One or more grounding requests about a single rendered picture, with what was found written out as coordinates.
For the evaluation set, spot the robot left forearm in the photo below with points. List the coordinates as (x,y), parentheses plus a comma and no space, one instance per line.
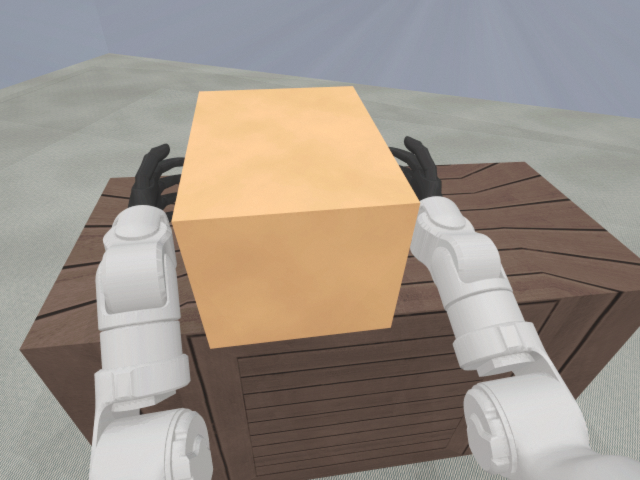
(137,303)

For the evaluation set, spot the robot right forearm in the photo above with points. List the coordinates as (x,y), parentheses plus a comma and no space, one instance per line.
(491,334)

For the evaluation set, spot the robot left hand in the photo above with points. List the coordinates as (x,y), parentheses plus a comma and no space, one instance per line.
(148,185)

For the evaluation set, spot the robot right hand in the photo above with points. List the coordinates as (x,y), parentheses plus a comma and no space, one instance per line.
(422,176)

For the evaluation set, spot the pedestal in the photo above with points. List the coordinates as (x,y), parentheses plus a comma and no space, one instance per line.
(329,405)

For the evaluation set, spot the left robot upper arm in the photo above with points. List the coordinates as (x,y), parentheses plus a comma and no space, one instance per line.
(165,445)

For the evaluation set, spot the carton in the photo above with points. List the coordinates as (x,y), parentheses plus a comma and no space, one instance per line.
(292,216)

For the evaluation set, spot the right robot upper arm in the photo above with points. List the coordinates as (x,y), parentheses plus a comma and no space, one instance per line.
(527,427)

